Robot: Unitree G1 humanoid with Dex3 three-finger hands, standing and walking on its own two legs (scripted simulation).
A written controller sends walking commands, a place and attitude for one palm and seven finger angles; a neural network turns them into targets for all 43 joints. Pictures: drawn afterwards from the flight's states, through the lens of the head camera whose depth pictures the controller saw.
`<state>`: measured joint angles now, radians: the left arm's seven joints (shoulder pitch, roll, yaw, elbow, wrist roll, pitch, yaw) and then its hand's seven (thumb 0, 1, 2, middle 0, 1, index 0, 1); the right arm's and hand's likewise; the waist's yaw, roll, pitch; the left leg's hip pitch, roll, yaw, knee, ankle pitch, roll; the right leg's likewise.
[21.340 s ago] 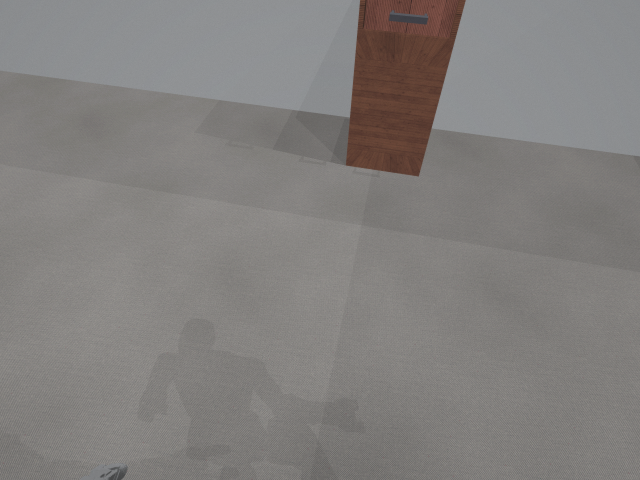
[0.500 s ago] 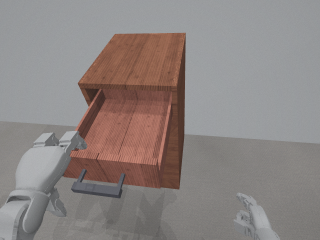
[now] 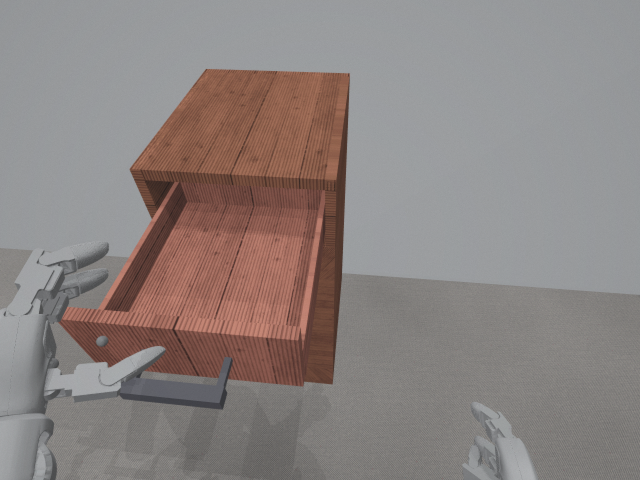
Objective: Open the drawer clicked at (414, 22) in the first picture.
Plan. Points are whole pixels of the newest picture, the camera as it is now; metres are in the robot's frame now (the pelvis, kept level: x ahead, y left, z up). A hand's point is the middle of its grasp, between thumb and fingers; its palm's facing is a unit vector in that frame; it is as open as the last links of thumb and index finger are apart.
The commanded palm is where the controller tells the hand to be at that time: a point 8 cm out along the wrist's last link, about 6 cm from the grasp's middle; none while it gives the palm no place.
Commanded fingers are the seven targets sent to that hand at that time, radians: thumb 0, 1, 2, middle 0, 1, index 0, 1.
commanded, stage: draw the hand back to the body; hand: left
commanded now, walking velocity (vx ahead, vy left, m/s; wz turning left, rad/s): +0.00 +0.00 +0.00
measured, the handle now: (179, 377) +0.25 +0.23 -0.03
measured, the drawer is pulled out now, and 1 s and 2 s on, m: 0.30 0.30 0.30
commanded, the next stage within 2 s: step back with the hand held close in 0.54 s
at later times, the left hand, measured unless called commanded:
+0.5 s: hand (73, 372) +0.16 +0.24 +0.16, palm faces +0.44 -0.81 -0.38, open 7.7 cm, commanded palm +0.11 +0.28 +0.17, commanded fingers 0.00 0.90 0.90 -0.20 -0.30 -0.20 -0.30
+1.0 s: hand (52, 400) +0.14 +0.26 +0.14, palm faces +0.35 -0.80 -0.48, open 7.4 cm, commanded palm +0.08 +0.30 +0.17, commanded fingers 0.00 0.90 0.90 -0.20 -0.30 -0.20 -0.30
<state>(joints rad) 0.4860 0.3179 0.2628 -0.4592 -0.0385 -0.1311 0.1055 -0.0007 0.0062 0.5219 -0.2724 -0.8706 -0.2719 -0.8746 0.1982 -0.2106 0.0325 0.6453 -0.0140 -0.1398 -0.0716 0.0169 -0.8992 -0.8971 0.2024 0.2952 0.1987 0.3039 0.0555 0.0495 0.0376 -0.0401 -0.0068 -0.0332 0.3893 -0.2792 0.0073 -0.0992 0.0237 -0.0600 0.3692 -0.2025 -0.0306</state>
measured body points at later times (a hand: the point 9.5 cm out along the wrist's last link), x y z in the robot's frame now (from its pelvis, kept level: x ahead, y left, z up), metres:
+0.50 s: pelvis -0.02 +0.00 +0.00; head -0.04 -0.03 +0.45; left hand +0.13 +0.28 +0.18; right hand +0.18 -0.21 -0.08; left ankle -0.04 +0.11 -0.74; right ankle +0.00 -0.10 -0.74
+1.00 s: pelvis -0.04 +0.01 -0.01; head +0.00 +0.01 +0.44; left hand +0.12 +0.30 +0.17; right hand +0.15 -0.23 -0.09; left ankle -0.04 +0.11 -0.74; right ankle +0.00 -0.10 -0.74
